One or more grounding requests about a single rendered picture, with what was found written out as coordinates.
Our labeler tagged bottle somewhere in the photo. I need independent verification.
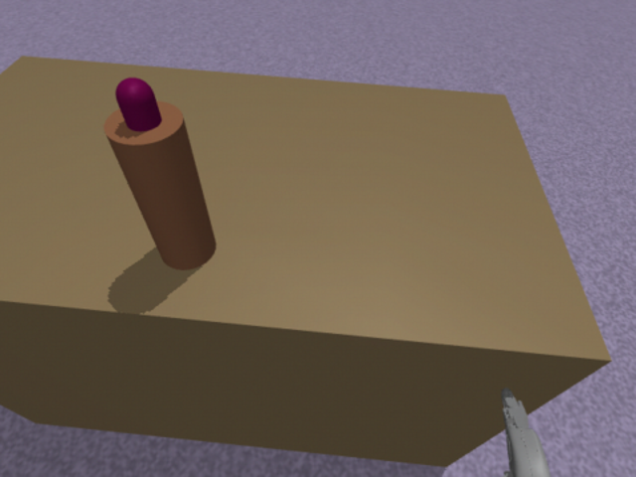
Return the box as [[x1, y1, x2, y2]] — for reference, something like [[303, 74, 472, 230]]
[[104, 78, 216, 270]]

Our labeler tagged right robot hand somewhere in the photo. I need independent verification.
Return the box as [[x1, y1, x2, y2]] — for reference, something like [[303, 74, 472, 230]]
[[501, 388, 551, 477]]

